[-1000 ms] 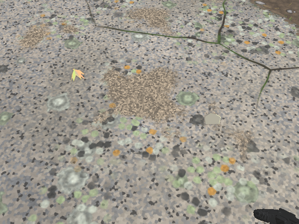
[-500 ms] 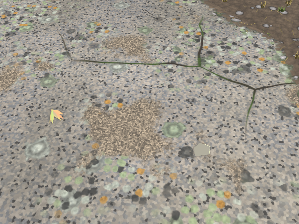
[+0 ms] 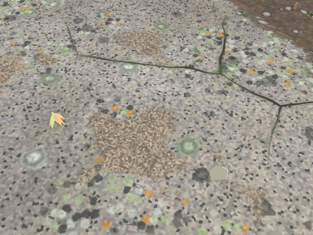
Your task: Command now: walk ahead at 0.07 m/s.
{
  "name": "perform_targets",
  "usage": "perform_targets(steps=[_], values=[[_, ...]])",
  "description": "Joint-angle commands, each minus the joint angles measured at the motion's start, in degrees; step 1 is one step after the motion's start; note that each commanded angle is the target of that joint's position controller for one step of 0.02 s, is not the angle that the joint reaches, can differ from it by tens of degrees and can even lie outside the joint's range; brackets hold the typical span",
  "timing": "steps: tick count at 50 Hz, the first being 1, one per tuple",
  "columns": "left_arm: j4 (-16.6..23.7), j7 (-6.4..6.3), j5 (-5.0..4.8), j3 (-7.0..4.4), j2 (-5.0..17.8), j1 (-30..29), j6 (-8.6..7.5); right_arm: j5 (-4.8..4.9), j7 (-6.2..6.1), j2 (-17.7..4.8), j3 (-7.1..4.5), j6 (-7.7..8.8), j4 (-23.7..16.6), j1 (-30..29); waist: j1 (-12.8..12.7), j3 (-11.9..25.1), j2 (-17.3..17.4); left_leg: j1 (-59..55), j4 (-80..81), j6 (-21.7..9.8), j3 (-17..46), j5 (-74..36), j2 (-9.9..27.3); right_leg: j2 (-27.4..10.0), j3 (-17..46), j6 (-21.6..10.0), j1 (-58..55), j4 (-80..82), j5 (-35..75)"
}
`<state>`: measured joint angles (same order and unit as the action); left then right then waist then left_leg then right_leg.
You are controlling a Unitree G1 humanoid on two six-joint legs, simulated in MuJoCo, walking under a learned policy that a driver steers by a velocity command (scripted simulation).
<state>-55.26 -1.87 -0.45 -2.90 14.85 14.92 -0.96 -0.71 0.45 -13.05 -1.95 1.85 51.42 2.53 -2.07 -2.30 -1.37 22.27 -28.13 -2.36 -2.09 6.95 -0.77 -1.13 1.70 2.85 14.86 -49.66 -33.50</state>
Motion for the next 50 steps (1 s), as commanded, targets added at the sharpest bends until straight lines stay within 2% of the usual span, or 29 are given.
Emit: perform_targets(steps=[1, 4, 7, 8, 9, 10, 11, 12, 14, 16, 26, 27, 29, 31, 33, 34, 35, 36, 37, 38, 39, 40, 41, 42, 43, 44, 45, 47, 50], values=[[1.39, -1.60, 0.23, -1.58, 5.45, 3.31, 2.07, -0.35, -0.42, -7.68, -1.38, 0.21, -1.82, -1.24, 0.38, 6.31, 8.96, -9.36, 13.23, -9.61, 17.83, -0.43, 15.08, -3.49, 2.33, 1.01, 7.67, -3.58, 1.30], [0.02, -1.82, 0.56, -1.14, 2.94, 3.99, 2.09, -0.68, -1.08, -6.93, -1.27, -0.35, -1.18, -3.09, -0.50, 6.11, 9.59, -3.41, 14.59, -8.56, 12.89, 4.35, 11.89, -2.65, 0.16, 0.52, -0.48, 6.62, 7.70], [-1.75, -0.86, 1.17, -0.96, 2.13, 4.67, 1.89, 0.57, -1.52, -6.75, -1.14, -0.91, 0.09, -2.73, -1.65, 6.27, 7.95, -0.69, 13.69, -6.43, 10.16, 13.46, 9.70, -0.92, -2.47, -1.20, -8.92, 19.79, 21.83], [-1.52, -0.55, 1.95, -0.92, 2.79, 3.74, 1.99, 0.81, -1.44, -5.74, -0.82, -0.97, 1.03, -1.06, -1.33, 5.09, 6.32, 0.37, 13.59, -3.93, 9.61, 18.61, 8.44, -1.69, -1.54, -2.20, -10.03, 22.98, 24.29], [-0.63, -0.56, 2.17, -0.94, 4.41, 2.32, 2.06, 0.49, -1.31, -5.56, -0.71, -1.03, 1.69, 0.28, -0.01, 2.65, 4.18, 1.07, 12.39, -1.57, 8.77, 21.55, 7.00, -4.51, 1.30, -3.63, -8.66, 26.23, 23.02], [-1.07, -0.63, 1.34, -1.66, 7.78, 0.75, 2.00, 0.32, -1.41, -5.66, -1.03, -1.29, 1.45, 1.32, 2.77, 0.04, -2.03, -2.30, 11.53, 0.30, 5.05, 19.38, 3.57, -4.19, 1.22, -5.25, -0.65, 26.43, 12.47], [-1.09, -0.51, 1.06, -1.38, 6.15, -0.76, 1.42, -0.15, -1.66, -5.85, -0.92, -1.35, 1.63, 0.20, 2.15, -1.11, -3.12, -7.32, 8.67, 1.15, 4.03, 15.02, 2.68, -3.62, 1.40, -5.22, 4.43, 28.67, 7.53], [-1.38, -0.51, 1.36, -0.94, 4.60, -1.64, 0.80, -0.04, -1.81, -5.67, -0.97, -1.33, 1.95, 0.67, 2.64, -0.94, -3.84, -9.76, 6.92, 0.89, 3.77, 11.37, 2.55, -3.67, 1.45, -4.30, 5.64, 29.95, 8.07], [-1.77, -0.38, 1.31, -0.84, 4.06, -2.56, -0.25, 0.19, -2.07, -5.66, -1.01, -1.39, 3.23, 2.21, 2.89, -0.03, -3.76, -11.04, 5.04, -0.08, 3.33, 5.83, 2.42, -3.29, 1.06, -2.90, 3.80, 29.69, 14.49], [-2.73, -0.30, 0.97, -0.69, 3.72, -1.07, -0.79, 0.29, -1.94, -5.39, -1.00, -1.34, 4.25, 3.07, 2.45, 1.50, -2.16, -11.35, 4.35, -0.52, 3.18, 1.51, 2.54, -2.95, 0.54, -2.81, 1.01, 28.23, 19.80], [-4.99, -0.42, 0.67, -0.20, 3.36, 0.25, -0.16, 0.76, -2.04, -5.61, -1.08, -2.03, 7.45, 3.86, 1.81, 2.88, 1.31, -13.61, 2.66, -0.32, 3.02, -7.77, 2.77, -1.98, -0.86, -3.25, -2.30, 26.61, 28.11], [-5.75, -0.43, 0.57, -0.16, 2.98, 1.48, -0.03, 0.81, -2.10, -5.19, -0.99, -2.16, 8.25, 4.85, 1.69, 4.02, 1.20, -14.02, 2.38, -0.36, 2.15, -2.22, 1.99, -1.51, -1.39, -3.53, -2.93, 27.09, 22.77], [-5.77, -0.58, -0.06, -0.67, 4.27, 1.49, 0.29, 1.39, -2.20, -5.85, -1.39, -2.37, 8.77, 5.15, 1.79, 1.10, -0.46, -10.31, 0.02, -0.81, 0.23, 17.16, -0.16, -1.59, -0.19, -5.92, -0.51, 27.90, 5.51], [-5.08, -0.73, -0.54, -0.99, 5.14, 2.21, -0.21, 1.52, -2.10, -5.90, -1.50, -1.46, 8.05, 3.76, 1.04, -3.99, -1.88, -2.83, -2.23, -1.30, 0.38, 25.88, -0.42, -4.76, 4.88, -8.87, 0.87, 30.62, -6.38], [-5.93, -0.54, -1.18, -1.77, 7.32, 5.88, -1.56, 1.92, -1.41, -4.10, -1.24, 0.50, 7.03, 1.99, -0.05, -6.65, -6.70, 3.94, -9.64, -0.97, -1.76, 20.16, -0.87, -12.00, 15.10, -12.96, -2.96, 35.46, -10.16], [-6.11, -0.42, -1.29, -2.15, 8.24, 5.89, -2.19, 2.15, -0.95, -3.74, -1.21, 1.41, 6.53, 1.51, 0.20, -8.05, -8.61, 6.40, -12.26, -1.48, -1.44, 16.96, 0.20, -15.75, 19.63, -14.95, -4.22, 36.66, -8.15], [-5.94, -0.23, -1.25, -2.09, 7.54, 5.41, -2.76, 2.28, -0.50, -3.65, -1.22, 2.20, 6.28, 1.59, 0.81, -8.41, -8.38, 6.23, -12.43, -2.20, -0.56, 16.29, 1.23, -16.98, 20.58, -15.42, -4.04, 36.04, -3.25], [-5.46, 0.05, -1.25, -1.95, 6.86, 3.97, -3.14, 2.45, -0.14, -3.59, -1.31, 2.77, 6.73, 3.51, 2.36, -7.80, -7.94, 3.40, -9.76, -2.83, -0.71, 16.22, 1.34, -16.29, 18.52, -14.65, -3.47, 34.13, 2.25], [-4.61, 0.39, -1.31, -1.83, 6.41, 1.54, -3.23, 2.66, 0.05, -3.77, -1.61, 3.04, 8.29, 7.83, 4.73, -6.47, -7.12, -3.86, -4.85, -3.33, -1.22, 15.22, 0.69, -13.92, 14.42, -12.91, -0.47, 31.32, 6.42], [-3.07, 0.63, -1.25, -1.68, 6.03, -2.28, -3.27, 2.65, 0.05, -5.26, -2.39, 3.11, 10.78, 14.34, 7.74, -4.63, -4.57, -14.45, -0.53, -4.02, 0.70, 12.29, 0.81, -9.90, 8.77, -10.37, 5.47, 25.74, 12.99], [-0.61, 0.67, -1.17, -0.98, 3.65, -5.66, -3.82, 2.57, -0.07, -10.32, -4.00, 3.38, 12.60, 21.32, 10.17, -2.60, 7.07, -23.81, 7.67, -7.99, 15.81, 15.24, 8.31, -1.54, -1.70, -5.78, 14.60, 8.29, 21.10], [1.22, 0.47, -0.67, -0.49, 1.47, -5.91, -4.87, 2.32, 0.61, -15.12, -4.99, 3.67, 14.02, 28.24, 11.68, 1.54, 20.11, -33.78, 16.18, -15.30, 38.80, 12.19, 20.06, 4.02, -3.53, -2.95, 25.94, -10.39, 6.34], [1.46, 0.77, -1.61, -1.11, 3.52, -6.43, -5.54, 1.34, 0.73, -10.23, -3.12, 4.41, 13.33, 25.17, 8.87, 0.64, 12.48, -33.88, 15.69, -15.61, 40.90, 9.42, 22.51, 1.45, 2.85, -4.12, 31.74, -20.26, 1.84], [0.94, 1.34, -2.45, -1.14, 3.51, -5.50, -5.94, 1.17, 0.77, -7.36, -2.25, 4.92, 12.09, 21.81, 6.91, -0.91, 8.60, -32.58, 14.31, -13.71, 34.23, 5.32, 21.06, -1.00, 3.88, -5.75, 33.66, -23.77, 5.88], [0.49, 1.57, -2.45, -1.18, 3.10, -5.03, -6.13, 1.11, 0.94, -6.60, -1.84, 5.12, 11.17, 19.74, 5.54, -0.87, 5.69, -31.42, 14.48, -11.95, 28.32, 2.97, 19.11, -3.17, 3.08, -6.82, 34.14, -23.06, 11.01], [0.53, 1.67, -2.02, -1.64, 3.72, -5.91, -6.11, 1.19, 1.04, -5.64, -1.27, 5.02, 10.59, 18.47, 4.85, -1.89, 4.08, -29.72, 15.10, -10.49, 23.02, -2.48, 17.55, -4.89, 2.18, -7.08, 33.85, -19.96, 15.10], [0.68, 1.87, -1.55, -2.00, 3.87, -6.33, -5.86, 1.00, 0.92, -4.46, -0.72, 4.65, 10.59, 18.59, 4.38, -1.55, 4.69, -27.83, 15.90, -9.12, 18.48, -6.48, 15.56, -5.86, 1.12, -6.91, 31.23, -16.99, 17.82], [1.20, 2.36, -1.17, -1.87, 2.15, -7.47, -5.09, 0.81, 0.22, -4.50, -0.38, 3.88, 10.82, 20.63, 4.26, -1.45, 5.50, -25.97, 17.67, -8.77, 13.96, -10.54, 13.81, -5.96, -0.89, -5.41, 28.95, -11.50, 20.58], [4.34, 2.46, -0.82, -0.86, 0.02, -14.90, -4.45, 0.58, -1.11, -7.20, -0.64, 3.27, 10.08, 20.79, 5.00, -3.88, 4.62, -21.43, 20.53, -8.86, 9.88, -11.36, 12.63, -4.79, -2.83, -3.24, 27.09, 1.86, 26.70]])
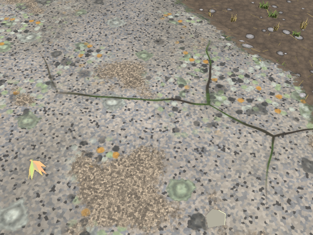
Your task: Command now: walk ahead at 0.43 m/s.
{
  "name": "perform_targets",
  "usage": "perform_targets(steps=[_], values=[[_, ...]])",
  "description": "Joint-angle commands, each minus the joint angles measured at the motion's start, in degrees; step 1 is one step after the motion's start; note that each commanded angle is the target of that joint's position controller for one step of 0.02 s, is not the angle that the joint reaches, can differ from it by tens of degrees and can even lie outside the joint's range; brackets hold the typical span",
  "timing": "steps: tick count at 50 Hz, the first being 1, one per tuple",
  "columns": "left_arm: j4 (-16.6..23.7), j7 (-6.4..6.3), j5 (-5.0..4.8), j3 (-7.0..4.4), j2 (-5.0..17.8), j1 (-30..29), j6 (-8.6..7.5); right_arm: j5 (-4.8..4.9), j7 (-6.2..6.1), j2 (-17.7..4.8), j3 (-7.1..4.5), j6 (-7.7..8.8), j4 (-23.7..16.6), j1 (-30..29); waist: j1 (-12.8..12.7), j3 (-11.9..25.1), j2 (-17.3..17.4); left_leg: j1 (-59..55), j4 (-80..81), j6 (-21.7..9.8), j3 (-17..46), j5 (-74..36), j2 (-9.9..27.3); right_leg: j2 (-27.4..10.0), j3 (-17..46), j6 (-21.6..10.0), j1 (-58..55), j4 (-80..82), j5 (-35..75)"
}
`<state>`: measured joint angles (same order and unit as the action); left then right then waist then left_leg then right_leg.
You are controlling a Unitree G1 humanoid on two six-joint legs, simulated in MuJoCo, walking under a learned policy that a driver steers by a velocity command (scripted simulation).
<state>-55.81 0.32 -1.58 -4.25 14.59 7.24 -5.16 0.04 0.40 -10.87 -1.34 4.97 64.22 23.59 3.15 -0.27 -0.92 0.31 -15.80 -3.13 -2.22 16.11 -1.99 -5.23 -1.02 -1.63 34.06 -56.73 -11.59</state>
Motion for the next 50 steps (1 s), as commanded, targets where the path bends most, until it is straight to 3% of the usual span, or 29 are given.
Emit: perform_targets(steps=[1, 4, 7, 9, 10, 11, 12, 13, 14, 15, 16, 17, 18, 20, 24, 29, 33, 37, 38, 39, 40, 41, 42, 43, 44, 45, 47, 48, 50], values=[[5.84, 0.43, 0.28, 0.88, -0.17, -9.83, -0.23, -0.21, -1.32, -9.96, -1.37, 0.07, -2.96, -0.08, 0.33, -6.53, 4.60, 2.46, 9.12, -7.79, 8.65, -19.66, 13.19, 0.21, -0.93, 1.43, 5.69, 13.66, 7.60], [7.63, 1.13, -0.10, 1.28, 0.77, -14.59, -0.10, 0.31, -1.47, -10.66, -1.86, 0.09, -2.34, 2.87, 1.32, -7.85, 5.86, 3.60, 11.08, -7.68, 6.76, -17.59, 13.72, 1.96, -2.32, 0.95, 0.99, 21.22, 12.49], [9.17, 1.92, -0.36, 1.13, 2.43, -16.33, -0.30, 1.01, -1.51, -10.49, -2.38, -0.20, -1.83, 3.54, 0.04, -8.41, 5.66, -2.14, 9.09, -6.68, 5.82, -22.09, 16.28, 1.93, -0.82, -1.40, 0.83, 25.26, 12.26], [8.80, 2.16, -0.23, 0.12, 4.83, -12.63, -0.53, 0.81, -1.51, -11.76, -2.99, -0.65, -2.45, 2.07, -3.06, -4.60, 6.70, -5.43, 3.06, -5.42, 4.57, -37.27, 17.01, 3.94, -1.80, -3.27, -5.73, 25.89, 9.58], [7.46, 2.00, -0.16, -0.89, 6.59, -7.23, -0.47, 0.60, -1.49, -12.22, -3.21, -1.09, -2.79, 1.25, -6.19, -0.62, 7.60, -5.67, -3.84, -4.55, 3.38, -47.21, 16.27, 5.80, -3.04, -4.44, -13.17, 25.36, 8.08], [4.42, 1.65, -0.26, -2.24, 8.70, 2.49, -0.21, 0.30, -1.47, -11.46, -2.94, -1.59, -3.29, 0.59, -10.78, 4.89, 7.42, -2.12, -15.18, -3.00, 1.63, -50.77, 13.76, 7.11, -3.79, -5.96, -25.56, 25.46, 7.60], [2.12, 1.11, 0.34, -3.31, 12.19, 12.88, 0.07, -0.53, -1.34, -9.67, -2.10, -1.75, -4.64, 0.86, -13.95, 12.09, 2.40, 11.28, -33.09, -1.35, 0.25, -35.15, 10.78, -2.47, 7.61, -9.23, -43.18, 24.36, 3.76], [0.63, 1.46, 1.10, -3.69, 15.83, 17.41, 0.11, -0.02, -0.52, -0.25, 0.35, -0.52, -5.03, 8.67, -8.84, 22.15, -14.31, 31.32, -54.84, 2.22, 2.30, 9.17, -1.12, -17.09, 38.59, -19.31, -59.80, 34.07, -12.58], [0.71, 1.64, 0.72, -2.12, 10.52, 15.44, -0.15, 1.57, -0.17, -5.55, -0.85, 1.20, -5.08, 3.54, -10.67, 19.25, -10.02, 37.82, -62.65, 0.80, 10.27, 15.48, 0.01, -16.02, 45.65, -17.37, -56.62, 41.94, -19.43], [1.79, 1.55, 0.56, -1.33, 8.34, 9.03, -0.70, 3.07, -0.12, -9.21, -1.91, 2.23, -7.54, -2.61, -9.14, 9.28, -8.35, 42.46, -64.16, -0.44, 8.76, 11.22, 3.10, -14.58, 36.74, -14.46, -48.04, 42.86, -16.15], [3.18, 1.65, 0.95, -0.63, 6.53, 3.58, -1.21, 2.95, -0.62, -9.84, -2.04, 2.62, -8.26, -5.56, -7.07, 5.33, -2.61, 39.79, -61.43, -0.97, 7.71, 5.36, 6.41, -12.66, 29.05, -13.03, -38.64, 44.09, -8.86], [3.44, 1.94, 1.64, -0.13, 4.84, 0.57, -1.63, 1.99, -1.15, -9.65, -2.61, 2.35, -8.17, -6.53, -5.01, 2.56, -0.84, 36.54, -57.88, -0.92, 6.97, 1.87, 8.51, -10.61, 22.83, -12.05, -30.72, 45.22, -1.95], [3.25, 2.11, 2.23, 0.31, 3.56, -0.60, -1.94, 1.47, -1.35, -8.69, -2.83, 1.52, -7.85, -4.75, -2.73, 2.39, -2.11, 32.28, -55.30, -1.06, 7.57, -0.09, 10.27, -8.67, 18.60, -11.23, -26.08, 46.47, 0.82], [2.18, 2.10, 2.04, 0.54, 3.24, 0.71, -1.90, 1.38, -1.50, -6.46, -2.84, 0.13, -7.69, -3.47, -1.36, 1.29, -2.90, 29.86, -51.16, -0.71, 6.94, -0.18, 11.06, -7.27, 14.62, -11.66, -21.73, 48.96, 2.00], [0.74, 0.24, 1.99, -0.06, 6.94, 5.75, -1.72, 0.39, -1.70, -7.62, -3.42, -0.70, -11.20, -12.54, -2.65, -2.75, -1.40, 38.31, -39.49, 1.89, 6.14, -9.68, 11.99, -7.54, 11.81, -12.48, -21.93, 52.42, 3.38], [-0.42, -0.82, 1.25, 0.01, 7.47, 11.22, -1.10, 0.48, -0.60, -6.24, -2.89, 0.00, -13.92, -22.30, -5.56, -3.63, -1.58, 37.58, -23.20, 2.78, 3.32, -22.87, 9.22, -5.12, 5.71, -9.89, -25.26, 52.07, 7.90], [-2.31, -0.91, 0.84, -0.20, 7.86, 15.95, -0.22, 1.04, 0.64, -6.03, -2.14, 0.36, -16.27, -28.90, -7.74, -5.28, -1.34, 38.71, -16.67, 2.38, 2.50, -21.46, 7.76, -7.13, 4.80, -9.76, -32.36, 49.52, 9.41], [-2.90, -1.17, 0.64, -0.99, 9.23, 16.27, 1.06, 1.41, 1.87, -8.13, -2.42, 1.09, -17.77, -28.81, -5.76, -4.18, -3.14, 35.11, -12.94, -0.19, 1.80, -13.20, 6.05, -10.28, 5.40, -8.37, -38.98, 43.53, 19.24], [-2.44, -1.27, 0.85, -1.15, 9.83, 14.35, 1.41, 1.17, 1.91, -9.60, -3.09, 1.22, -16.85, -24.82, -3.15, -1.68, -4.34, 29.32, -12.14, -1.29, 0.09, -12.10, 3.97, -9.30, 3.67, -7.17, -39.74, 38.47, 31.84], [-2.00, -1.42, 1.07, -0.94, 9.21, 13.25, 1.88, 0.61, 1.82, -11.79, -4.37, 1.26, -14.15, -16.39, 0.94, 3.67, -4.09, 18.33, -10.93, -2.85, -1.91, -14.77, 1.43, -6.28, 0.84, -5.29, -38.85, 28.21, 42.32], [-0.94, -1.70, 1.85, -0.27, 7.79, 14.08, 1.89, -0.20, 1.58, -15.33, -5.52, 1.24, -11.84, -7.73, 3.50, 11.15, -1.39, 2.50, -13.99, -5.53, 3.30, -27.54, 6.38, -3.16, -1.78, -2.56, -30.56, 14.62, 35.78], [-0.08, -1.18, 2.81, 1.63, 2.07, 20.02, 0.78, -1.28, 1.31, -20.54, -6.54, 0.67, -10.71, -1.64, 1.42, 19.87, 12.49, -20.66, -13.49, -16.17, 27.77, -36.82, 21.12, 6.51, -3.82, 2.70, -6.84, -8.95, 7.32], [-1.16, -0.74, 2.50, 1.67, 3.13, 20.54, -0.70, -0.23, 1.52, -17.10, -5.32, 0.10, -10.45, -1.65, 1.29, 25.65, 14.00, -23.55, -7.45, -19.75, 39.60, -44.74, 24.90, 9.59, 3.86, 3.63, -1.10, -19.34, -23.70], [0.02, -0.37, 1.06, 0.70, 6.53, 16.44, -1.56, 0.41, 1.56, -14.56, -4.41, -0.08, -11.62, -6.50, 0.66, 19.53, 10.96, -17.33, -8.09, -16.99, 30.85, -46.18, 22.26, 5.65, 6.44, 2.89, 2.45, -22.66, -22.54], [1.30, -0.69, 0.49, 0.67, 6.95, 11.52, -1.81, 0.46, 1.34, -12.53, -3.88, -0.19, -13.29, -11.60, -0.18, 12.72, 6.48, -8.91, -7.73, -14.72, 22.68, -48.20, 19.31, 3.13, 4.86, 2.72, 3.68, -20.44, -18.82], [2.17, -1.43, 0.92, 0.20, 7.19, 8.41, -1.44, 0.26, 1.23, -11.56, -3.60, -0.29, -14.28, -14.98, -1.35, 7.85, 2.72, -0.51, -5.76, -13.21, 18.46, -47.07, 16.86, 1.74, 3.86, 2.95, 3.22, -16.64, -15.49], [3.34, -2.59, 1.57, -0.48, 6.76, 8.54, 0.37, -0.55, 1.08, -10.95, -3.39, -0.53, -14.65, -16.48, -4.23, 6.00, 3.22, 9.56, -2.64, -12.13, 15.71, -45.36, 14.42, 0.64, 4.19, 3.02, -3.34, -10.86, -12.06], [3.69, -2.99, 1.78, -0.40, 5.43, 9.40, 1.15, -0.74, 1.01, -11.98, -3.75, -0.55, -14.63, -15.98, -4.94, 6.32, 4.06, 11.50, -2.04, -12.81, 15.32, -46.44, 14.13, 1.08, 4.08, 3.39, -4.81, -8.65, -11.30], [4.71, -3.62, 1.86, -0.57, 5.25, 8.92, 2.04, -0.78, 0.38, -13.89, -4.38, -0.81, -14.82, -15.30, -5.61, 6.81, 5.21, 13.16, -1.47, -13.24, 14.65, -46.19, 13.61, 2.09, 4.02, 4.08, -4.96, -3.05, -8.68]])
Over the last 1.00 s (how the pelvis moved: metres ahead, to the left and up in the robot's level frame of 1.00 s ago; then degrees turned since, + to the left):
0.19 0.01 0.01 1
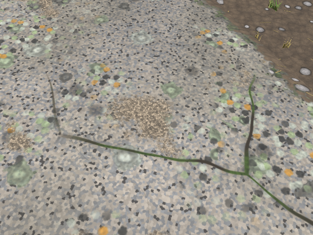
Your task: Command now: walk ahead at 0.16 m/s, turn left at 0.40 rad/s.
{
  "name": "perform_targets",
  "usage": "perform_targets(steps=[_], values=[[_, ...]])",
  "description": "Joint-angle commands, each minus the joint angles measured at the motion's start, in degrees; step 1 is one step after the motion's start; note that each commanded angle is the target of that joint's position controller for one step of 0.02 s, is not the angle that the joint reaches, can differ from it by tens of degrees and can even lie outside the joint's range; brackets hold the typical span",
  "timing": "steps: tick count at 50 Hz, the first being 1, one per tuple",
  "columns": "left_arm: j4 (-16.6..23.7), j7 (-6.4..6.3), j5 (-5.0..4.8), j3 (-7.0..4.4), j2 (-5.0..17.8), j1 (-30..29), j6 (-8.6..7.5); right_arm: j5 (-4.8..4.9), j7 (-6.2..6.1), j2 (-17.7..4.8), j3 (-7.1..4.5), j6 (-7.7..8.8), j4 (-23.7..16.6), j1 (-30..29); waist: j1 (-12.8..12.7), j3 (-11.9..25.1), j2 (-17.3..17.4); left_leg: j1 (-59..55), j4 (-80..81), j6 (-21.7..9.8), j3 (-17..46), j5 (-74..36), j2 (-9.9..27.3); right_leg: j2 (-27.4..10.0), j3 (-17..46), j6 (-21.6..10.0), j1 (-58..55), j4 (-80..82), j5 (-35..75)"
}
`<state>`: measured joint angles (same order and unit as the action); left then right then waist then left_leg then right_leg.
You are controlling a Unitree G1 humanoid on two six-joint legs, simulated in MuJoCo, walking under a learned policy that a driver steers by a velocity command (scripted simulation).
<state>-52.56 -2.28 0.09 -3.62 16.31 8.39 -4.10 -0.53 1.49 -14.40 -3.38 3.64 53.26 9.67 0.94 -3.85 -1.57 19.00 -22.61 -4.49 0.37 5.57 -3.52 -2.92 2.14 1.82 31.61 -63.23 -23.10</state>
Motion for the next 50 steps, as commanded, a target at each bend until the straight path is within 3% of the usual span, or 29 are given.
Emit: perform_targets(steps=[1, 4, 9, 11, 13, 14, 15, 16, 17, 18, 19, 20, 22, 25, 28, 32, 34, 35, 36, 37, 38, 39, 41, 42, 44, 47, 48, 50], values=[[2.10, -1.22, 0.24, -1.32, 3.77, 6.37, 1.30, 0.06, -1.13, -10.88, -2.56, 0.21, -4.09, -1.10, -3.17, 10.65, 6.09, -5.56, 5.47, -11.63, 12.35, -33.71, 15.00, 0.18, 0.97, 0.99, -1.99, 6.39, 4.56], [3.86, -1.25, 0.14, -1.47, 4.03, 1.40, 2.16, 1.01, -2.23, -11.13, -2.80, -1.06, -4.63, -0.27, -1.78, 10.79, 7.07, -5.46, 5.94, -9.50, 13.53, -21.55, 13.56, 1.15, 1.94, 1.60, -2.10, 14.22, 11.06], [6.49, -0.63, -0.28, -1.42, 4.47, -5.61, 2.22, 1.30, -3.41, -11.54, -3.21, -2.76, -4.96, 1.19, 0.32, 7.75, 8.84, -5.33, 5.27, -7.92, 18.36, -4.95, 12.26, 3.36, 3.36, 2.18, -4.05, 24.76, 12.00], [6.75, -0.19, -0.40, -1.60, 5.26, -5.39, 1.60, 1.33, -3.66, -11.47, -3.32, -3.39, -5.63, 0.78, -0.11, 7.75, 9.57, -6.21, 2.99, -7.62, 21.12, -6.30, 11.95, 4.31, 3.58, 2.13, -6.66, 28.26, 9.14], [5.90, 0.35, -0.59, -1.99, 5.96, -1.55, 0.73, 1.74, -3.96, -10.80, -3.07, -3.95, -7.22, -1.74, -2.99, 8.26, 9.93, -6.66, -0.79, -5.62, 23.23, -8.93, 10.27, 4.46, 3.04, 1.11, -12.82, 37.61, 12.78], [5.34, 0.46, -0.32, -2.37, 7.14, 0.72, 0.35, 1.84, -4.17, -9.54, -2.62, -4.20, -8.01, -1.68, -3.87, 8.89, 8.76, -4.98, -4.02, -3.17, 22.56, -6.60, 7.95, 1.92, 3.48, -0.15, -18.47, 43.43, 19.43], [5.56, 0.06, 0.77, -3.10, 10.76, 2.42, 0.46, 1.14, -4.26, -6.18, -1.64, -4.38, -8.79, 0.85, -2.45, 12.87, 0.12, 0.78, -14.73, 0.01, 17.46, 6.76, 3.58, -9.40, 11.77, -4.10, -27.64, 43.28, 29.87], [6.14, -0.17, 2.32, -3.50, 13.76, 0.56, 1.37, 1.35, -4.23, -4.45, -1.48, -3.96, -9.92, 5.00, 1.30, 11.87, -14.11, 14.34, -25.03, 3.20, 8.28, 32.33, -5.76, -19.84, 25.24, -14.12, -32.83, 43.41, 45.62], [6.95, -0.05, 2.22, -2.89, 10.43, 0.98, 1.47, 0.86, -3.90, -10.21, -2.70, -3.47, -9.48, 5.94, 0.08, 13.69, -12.67, 16.70, -37.81, 5.37, 7.93, 34.20, -1.71, -23.67, 28.37, -18.72, -31.83, 43.56, 47.53], [8.12, -0.12, 1.71, -2.05, 7.43, -1.22, 1.41, 1.49, -3.73, -13.09, -3.86, -3.82, -8.78, 5.65, 0.31, 12.58, -7.98, 16.98, -42.94, 6.34, 8.04, 29.84, 0.06, -20.19, 21.67, -17.22, -30.44, 42.58, 45.74], [8.64, -0.08, 1.12, -1.78, 6.33, -3.50, 1.62, 1.62, -3.99, -12.63, -4.15, -4.71, -8.10, 5.67, 0.94, 10.91, -5.27, 17.31, -44.86, 7.53, 6.96, 25.98, 1.21, -15.99, 15.42, -14.38, -28.74, 42.16, 41.45], [8.98, -0.19, 0.57, -1.63, 6.02, -4.57, 1.94, 1.44, -4.22, -11.93, -4.19, -5.54, -8.32, 5.08, 0.80, 9.61, -5.05, 18.00, -46.09, 8.37, 6.47, 22.94, 2.04, -14.25, 12.48, -13.00, -27.33, 42.61, 37.09], [8.61, -0.48, 0.82, -1.55, 6.67, -4.39, 2.64, 1.86, -3.79, -9.16, -3.55, -6.38, -9.92, 3.45, 0.23, 7.45, -6.46, 16.44, -45.31, 9.48, 3.65, 18.87, 2.28, -11.83, 7.05, -13.22, -23.46, 44.51, 35.68], [7.69, -1.20, 0.95, -1.97, 7.89, -1.94, 3.34, 2.03, -3.31, -7.24, -2.77, -6.32, -12.99, -0.31, -1.86, 7.87, -8.23, 16.16, -36.91, 10.12, 1.56, 16.27, 3.86, -12.70, 4.32, -14.55, -26.59, 45.81, 34.21], [7.86, -1.11, 0.64, -2.62, 9.84, -2.71, 3.60, 1.75, -2.43, -6.67, -2.26, -6.25, -14.72, -1.60, -2.30, 9.27, -8.60, 9.92, -28.37, 9.32, -0.31, 14.93, 5.43, -13.86, 1.29, -14.49, -25.80, 45.83, 33.63], [7.38, -0.06, -0.40, -3.18, 11.41, -1.99, 3.65, 1.54, -1.23, -7.64, -2.58, -6.82, -15.69, -1.64, -2.45, 8.43, -8.86, 2.88, -18.43, 6.73, -2.82, 14.69, 4.65, -15.12, 0.23, -13.66, -24.59, 44.37, 30.63], [7.03, 0.27, -1.61, -3.12, 11.54, -3.08, 3.84, 1.30, -0.74, -7.20, -2.78, -6.91, -14.53, 1.66, -0.05, 8.16, -8.00, -3.85, -6.88, 4.08, -4.24, 7.91, 3.22, -14.27, -0.85, -11.27, -22.86, 40.53, 28.17], [6.01, 0.51, -1.85, -2.64, 9.92, -1.20, 3.85, 1.13, -0.84, -8.12, -3.18, -6.88, -13.53, 3.78, 0.54, 8.38, -6.06, -10.20, -0.69, 2.33, -3.61, 2.34, 2.48, -12.59, -2.54, -8.37, -19.50, 36.91, 24.72], [5.23, 1.15, -0.39, -1.68, 6.63, 1.81, 3.70, 1.20, -1.55, -11.51, -4.12, -6.87, -13.37, 5.36, -0.37, 10.23, 3.33, -19.57, 2.05, -0.11, 5.58, -11.72, 9.20, -8.60, -7.51, -3.17, -11.83, 27.44, 13.45], [7.10, 2.00, 2.61, -0.13, 2.64, 1.72, 3.47, 0.54, -2.60, -15.95, -4.35, -6.93, -15.34, 4.20, -2.39, 10.96, 19.80, -24.95, -0.68, -7.99, 21.71, -35.05, 23.87, -1.75, -10.31, 1.97, 1.86, 11.49, -15.98], [8.27, 1.25, 0.97, -1.42, 6.44, -2.47, 3.49, -1.43, -1.90, -14.20, -3.67, -5.66, -15.42, 5.52, 2.09, 13.65, 14.68, -16.81, 2.20, -15.81, 23.63, -27.42, 27.09, -0.88, -2.87, 2.29, 1.74, 3.39, -16.89], [8.02, 0.75, -0.62, -2.18, 8.68, -3.77, 3.93, -1.51, -1.55, -13.21, -3.37, -4.59, -15.03, 2.96, 1.07, 9.78, 11.19, -13.83, 3.69, -13.87, 18.91, -20.00, 22.82, -1.51, -1.62, 1.83, 1.99, 0.07, -12.89], [5.70, -0.20, -0.36, -2.66, 8.51, -1.62, 4.83, -0.22, -1.94, -10.21, -2.46, -3.58, -14.82, -2.34, -0.94, 7.18, 9.74, -11.43, 4.45, -8.35, 13.24, -11.85, 17.56, -2.11, -0.49, 1.62, 2.07, 0.30, -5.18], [5.24, -0.47, 0.05, -2.73, 8.26, -0.36, 5.10, -0.04, -2.18, -9.24, -1.93, -3.35, -14.62, -3.79, -1.94, 6.78, 9.61, -9.24, 4.65, -7.97, 11.54, -14.46, 16.58, -1.69, -0.46, 2.08, -0.07, -0.24, -1.84], [4.50, -0.51, -0.05, -2.57, 7.02, 1.54, 4.95, -0.46, -2.53, -7.07, -1.00, -2.90, -13.79, -3.96, -2.79, 8.06, 9.10, -9.05, 4.78, -8.08, 9.43, -15.70, 15.50, -1.33, -0.36, 2.49, -3.31, 1.79, 1.98], [3.83, -0.05, -0.15, -1.24, 4.11, 1.30, 4.83, -0.58, -2.86, -4.84, -0.12, -2.54, -11.93, -4.48, -2.15, 8.16, 8.66, -10.22, 4.97, -7.33, 7.12, -10.26, 14.59, -2.47, -0.05, 2.69, -8.43, 15.49, 3.91], [3.98, 0.24, -0.14, -0.87, 3.80, 0.45, 4.82, -0.80, -2.89, -5.25, -0.15, -2.54, -11.13, -3.94, -1.28, 7.78, 8.90, -9.83, 5.16, -7.50, 6.99, -8.43, 14.85, -2.30, -0.68, 2.66, -10.79, 19.12, 3.46], [4.92, 0.63, -0.54, -1.01, 5.69, -0.82, 4.80, -0.82, -2.92, -8.10, -0.86, -2.80, -9.98, -3.34, -0.28, 6.21, 9.40, -9.21, 5.04, -8.37, 8.36, -5.64, 16.15, -1.18, -2.35, 2.24, -12.75, 22.71, 1.56]])
Over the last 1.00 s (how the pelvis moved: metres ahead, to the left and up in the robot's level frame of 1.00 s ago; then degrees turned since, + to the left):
0.53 0.00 0.00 5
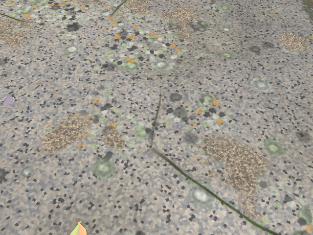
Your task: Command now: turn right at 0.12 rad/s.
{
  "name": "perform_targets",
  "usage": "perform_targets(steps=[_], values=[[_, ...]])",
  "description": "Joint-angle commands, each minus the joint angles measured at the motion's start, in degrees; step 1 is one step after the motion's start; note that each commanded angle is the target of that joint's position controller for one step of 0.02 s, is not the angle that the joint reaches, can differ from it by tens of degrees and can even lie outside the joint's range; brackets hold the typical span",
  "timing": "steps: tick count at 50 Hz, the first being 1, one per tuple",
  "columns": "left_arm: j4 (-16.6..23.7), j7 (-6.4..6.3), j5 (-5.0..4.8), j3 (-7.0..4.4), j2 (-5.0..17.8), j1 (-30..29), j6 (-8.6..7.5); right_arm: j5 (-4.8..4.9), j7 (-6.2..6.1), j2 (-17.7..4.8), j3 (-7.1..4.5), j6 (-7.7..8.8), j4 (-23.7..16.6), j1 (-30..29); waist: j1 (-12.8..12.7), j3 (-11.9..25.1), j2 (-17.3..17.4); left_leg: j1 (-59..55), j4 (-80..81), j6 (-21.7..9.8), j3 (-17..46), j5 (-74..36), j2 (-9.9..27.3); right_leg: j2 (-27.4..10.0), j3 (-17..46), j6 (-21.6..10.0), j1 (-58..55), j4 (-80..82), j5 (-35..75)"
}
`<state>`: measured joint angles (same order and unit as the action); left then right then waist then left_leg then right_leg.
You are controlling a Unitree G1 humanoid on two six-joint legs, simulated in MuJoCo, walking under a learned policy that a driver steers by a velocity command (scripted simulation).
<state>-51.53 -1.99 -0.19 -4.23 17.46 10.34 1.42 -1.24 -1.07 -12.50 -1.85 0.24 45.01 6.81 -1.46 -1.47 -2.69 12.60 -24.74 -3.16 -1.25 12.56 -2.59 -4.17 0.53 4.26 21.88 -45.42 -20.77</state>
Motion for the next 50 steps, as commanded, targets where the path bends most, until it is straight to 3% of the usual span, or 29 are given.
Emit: perform_targets(steps=[1, 3, 5, 6, 7, 8, 10, 11, 13, 16, 18, 20, 21, 22, 23, 24, 25, 27, 31, 34, 37, 40, 41, 42, 43, 44, 45, 47, 50], values=[[4.31, 0.47, -0.55, -0.61, 5.64, -2.80, -0.73, 0.21, -0.49, -11.35, -2.80, 0.36, -1.54, -0.70, 2.08, 3.01, 10.37, -2.89, 6.76, -9.99, 10.88, -12.05, 15.97, 0.59, -1.26, -0.64, -2.95, 6.27, -0.93], [4.40, 0.72, -0.64, -0.68, 5.91, -1.39, -0.83, 1.16, -0.95, -12.48, -3.27, -0.21, -1.28, -1.25, 0.95, 2.10, 9.25, -3.48, 5.05, -9.36, 11.26, -13.43, 16.68, 1.48, -2.38, -1.94, -4.01, 11.47, 2.83], [4.78, 0.99, 0.08, -0.75, 6.76, -0.48, -0.93, 1.78, -1.41, -12.70, -3.80, -0.55, -0.36, 0.96, 0.47, 2.17, 6.75, -4.13, 2.11, -6.10, 9.42, -12.37, 15.00, 0.96, -0.76, -4.29, -6.51, 17.77, 15.83], [5.19, 0.91, 0.26, -1.42, 9.64, -0.50, -0.94, 1.03, -1.66, -11.96, -3.97, -0.35, -0.90, 2.04, 2.08, 3.25, 1.51, -2.61, -2.28, -3.48, 5.89, -8.66, 11.43, -1.73, 3.03, -6.28, -8.53, 16.15, 29.48], [4.68, 0.87, -0.58, -2.08, 11.04, 0.15, -0.85, 0.29, -1.90, -10.32, -3.88, -0.25, -1.97, 1.35, 3.00, 4.42, -5.97, -0.31, -6.98, -0.26, -0.50, -4.17, 5.60, -4.65, 8.80, -10.33, -8.82, 17.86, 30.70], [5.20, 0.90, -0.65, -2.28, 10.91, 1.03, -1.01, 0.12, -2.16, -9.24, -3.78, -0.36, -2.84, -2.63, 0.60, 3.46, -8.39, 4.13, -13.52, 2.47, -3.53, 0.47, 1.23, -8.57, 16.48, -14.75, -9.68, 22.21, 28.75], [5.29, 0.44, 0.80, -2.21, 10.67, 3.08, -2.05, 0.96, -2.15, -7.16, -3.68, -0.77, -4.50, -6.62, -2.29, 2.94, -12.34, 15.55, -28.52, 3.49, 1.43, 22.32, -2.07, -14.97, 27.37, -21.67, -14.56, 27.93, 28.51], [5.64, 0.38, 0.87, -2.34, 11.06, 2.57, -2.98, 1.61, -1.72, -7.99, -4.14, -0.93, -4.43, -5.36, -1.55, 3.31, -9.52, 18.46, -36.13, 3.57, 4.89, 25.28, -0.63, -15.37, 27.18, -22.18, -15.64, 27.53, 29.42], [6.98, 0.04, -0.83, -2.54, 10.49, -2.39, -3.20, 1.80, -1.36, -8.56, -4.43, -0.78, -3.62, -2.63, 1.42, 3.44, -4.25, 18.77, -30.84, 4.00, 5.83, 19.54, 2.06, -11.30, 20.81, -17.27, -15.66, 25.59, 28.48], [7.27, -0.48, -1.22, -2.96, 10.49, -3.35, -1.01, 1.69, -0.88, -6.41, -3.70, 0.13, -3.32, -2.47, 0.56, 5.62, -5.97, 10.51, -18.55, 5.90, 3.18, 12.49, 0.35, -7.47, 18.34, -15.15, -13.42, 24.09, 28.85], [7.87, -0.52, -1.22, -3.10, 10.70, -4.15, -0.08, 2.42, -0.13, -7.65, -4.05, 0.43, -2.52, 0.60, 1.17, 6.76, -7.68, 4.61, -10.38, 6.05, 2.38, 7.60, -0.68, -6.64, 19.24, -14.50, -11.62, 23.37, 27.34], [8.69, -0.65, -1.76, -2.56, 9.42, -5.53, 0.50, 2.33, 0.32, -8.94, -4.77, 0.46, -0.99, 5.32, 3.65, 6.65, -6.72, -4.21, 2.84, 4.99, 1.16, -2.65, -0.85, -3.63, 19.26, -11.25, -7.10, 20.90, 17.69], [8.66, -0.62, -1.20, -1.82, 6.72, -3.56, 0.57, 1.65, -0.03, -12.12, -5.65, 0.27, -0.88, 7.10, 2.96, 6.88, 0.03, -10.64, 6.28, 2.45, 8.29, -3.54, 6.82, 0.22, 15.96, -7.78, -0.12, 13.31, 6.12], [9.41, -0.25, -0.50, -0.86, 2.54, -0.52, 0.12, 0.34, -0.78, -17.87, -6.60, -0.52, -2.28, 5.62, 0.07, 6.27, 18.09, -12.72, 8.21, -5.42, 24.92, -11.92, 21.37, 9.76, 7.06, -3.73, 11.54, -0.28, -13.31], [10.32, -0.19, -0.48, -2.25, 7.50, -1.60, -0.68, -2.17, -0.36, -16.64, -5.86, 0.08, -3.85, 4.69, 1.39, 5.85, 17.06, -5.88, 10.78, -12.18, 32.25, -9.67, 27.26, 7.13, 9.07, -2.78, 12.73, -12.81, -17.10], [9.26, -0.18, -1.25, -3.60, 11.05, -1.44, -0.56, -2.12, -0.37, -13.61, -4.90, 0.80, -4.92, 1.12, -0.14, 3.02, 11.00, -2.89, 10.98, -11.80, 27.04, -6.01, 24.51, 5.38, 9.86, -2.88, 12.41, -19.03, -12.82], [7.99, -0.43, -1.28, -3.92, 10.81, 0.00, 0.02, -0.98, -0.49, -11.87, -4.41, 1.23, -5.38, -2.19, -1.52, 0.90, 9.01, -1.78, 10.73, -8.96, 20.68, -3.10, 20.46, 4.73, 8.87, -2.54, 13.10, -20.99, -8.51], [7.00, -0.81, -0.68, -3.56, 8.50, 0.67, 0.77, 0.32, -0.96, -10.35, -3.60, 1.70, -5.34, -2.39, -0.52, -0.02, 8.89, -2.13, 10.37, -7.55, 14.68, -5.29, 16.90, 4.76, 8.61, -1.09, 13.29, -23.73, -2.74], [9.41, -0.54, -0.87, -2.32, 5.55, -2.89, 0.21, 0.47, -1.63, -10.16, -3.19, 1.49, -3.19, 3.40, 2.22, 1.92, 9.68, -8.85, 9.47, -9.87, 10.59, -12.87, 16.64, 4.88, 7.26, 1.11, 12.80, -14.89, -0.51], [10.40, 0.10, -0.27, -0.86, 3.39, -4.34, 0.13, 0.89, -1.37, -11.46, -3.38, 1.19, -2.66, 2.53, 2.62, 3.31, 10.55, -8.83, 8.75, -10.00, 8.50, -14.05, 16.89, 2.35, 4.20, 1.48, 5.73, -2.82, -1.54], [10.56, 0.67, -0.44, -0.53, 4.15, -4.45, 0.00, 1.31, -0.57, -13.31, -3.79, 0.67, -1.62, 3.49, 3.41, 3.38, 11.85, -6.24, 7.04, -10.18, 7.77, -18.34, 16.76, 2.97, -0.51, 0.62, -1.97, 6.75, -1.67], [8.65, 0.99, 0.07, -0.72, 4.84, -0.13, -0.04, 2.53, -0.05, -11.52, -3.04, 0.51, 0.21, 4.92, 0.61, 3.23, 9.58, -3.23, 2.55, -6.04, 6.18, -19.71, 14.83, 3.72, -1.15, -3.07, -13.18, 26.69, 14.50], [8.68, 0.58, 0.29, -1.21, 7.75, 1.16, 0.08, 1.64, 0.24, -10.03, -2.39, 1.11, 0.55, 6.63, 1.25, 5.75, 5.79, 0.52, -0.22, -2.13, 4.29, -15.06, 12.79, -0.73, 4.45, -5.01, -20.75, 26.42, 25.57], [9.15, -0.03, 0.75, -1.80, 11.82, 1.56, 0.45, -0.57, 0.88, -7.59, -1.60, 1.92, -0.21, 8.47, 4.21, 8.65, -5.48, 5.63, -6.01, 1.98, -0.40, -0.52, 7.76, -9.27, 12.88, -9.47, -25.55, 22.19, 40.86], [8.95, 0.58, 0.89, -0.50, 7.10, -2.04, 0.19, -0.41, 0.53, -6.37, -1.21, 1.81, -0.36, 6.65, 3.90, 8.24, -8.35, 2.14, -2.91, 4.41, -0.06, 6.72, 6.17, -11.21, 14.50, -15.11, -17.47, 23.33, 33.19], [9.79, 1.31, 1.00, 0.10, 4.69, -5.20, -0.38, -0.17, 0.29, -8.56, -1.49, 1.50, -0.45, 4.24, 3.61, 5.84, -5.58, -0.09, -1.76, 5.07, 0.00, 2.66, 6.21, -7.93, 12.77, -13.94, -14.78, 24.43, 24.83], [9.10, 1.54, 1.20, 0.26, 3.85, -5.47, -0.81, -0.02, 0.18, -9.05, -1.62, 1.22, -0.24, 3.12, 3.13, 5.30, -5.47, -0.98, -0.99, 5.03, -0.26, -1.32, 6.13, -5.22, 10.68, -11.31, -13.82, 24.63, 19.21], [8.29, 1.89, 0.94, 0.12, 5.17, -4.72, -1.69, 0.29, -0.28, -10.63, -2.09, 0.35, 0.72, 3.80, 2.81, 2.63, -3.52, -2.31, -0.48, 4.81, -0.25, -4.80, 6.37, -2.84, 8.87, -8.79, -11.34, 24.47, 18.15], [6.67, 1.75, 0.57, 0.40, 4.73, -3.52, -2.09, 0.53, -0.34, -10.15, -1.99, 0.24, 2.17, 4.80, 2.79, 2.34, -1.10, -4.20, 0.62, 4.50, -0.14, -7.13, 6.78, -1.50, 7.13, -7.84, -11.09, 23.38, 19.49]])
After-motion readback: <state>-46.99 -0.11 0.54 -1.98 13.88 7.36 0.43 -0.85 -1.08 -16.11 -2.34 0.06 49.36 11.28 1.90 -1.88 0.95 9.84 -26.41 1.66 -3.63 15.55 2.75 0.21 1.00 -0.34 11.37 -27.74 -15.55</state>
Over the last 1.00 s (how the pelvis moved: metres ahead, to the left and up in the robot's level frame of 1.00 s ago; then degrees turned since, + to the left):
0.09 0.02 0.00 25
